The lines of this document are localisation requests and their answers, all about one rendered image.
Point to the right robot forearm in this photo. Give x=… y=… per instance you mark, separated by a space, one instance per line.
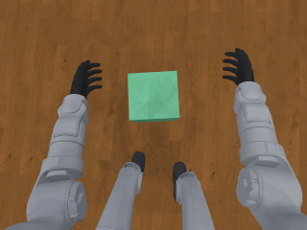
x=259 y=145

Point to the robot left hand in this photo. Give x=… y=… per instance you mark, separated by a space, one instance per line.
x=81 y=79

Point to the robot right hand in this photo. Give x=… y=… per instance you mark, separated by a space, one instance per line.
x=243 y=71

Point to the left robot forearm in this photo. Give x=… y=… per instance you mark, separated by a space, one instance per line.
x=65 y=156

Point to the robot left shin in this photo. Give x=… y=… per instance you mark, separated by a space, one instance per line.
x=131 y=164

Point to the robot right upper arm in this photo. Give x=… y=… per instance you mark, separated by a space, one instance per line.
x=273 y=196

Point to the carton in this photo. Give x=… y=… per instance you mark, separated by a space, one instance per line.
x=153 y=96

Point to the robot left upper arm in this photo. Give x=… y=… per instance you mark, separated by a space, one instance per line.
x=57 y=205

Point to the right robot thigh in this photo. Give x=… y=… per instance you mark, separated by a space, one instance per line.
x=195 y=212

